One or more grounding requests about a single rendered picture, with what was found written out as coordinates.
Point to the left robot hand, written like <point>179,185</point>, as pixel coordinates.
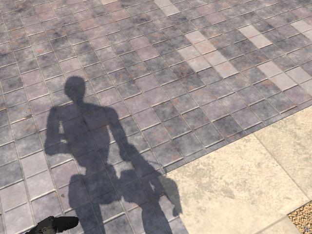
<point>52,225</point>

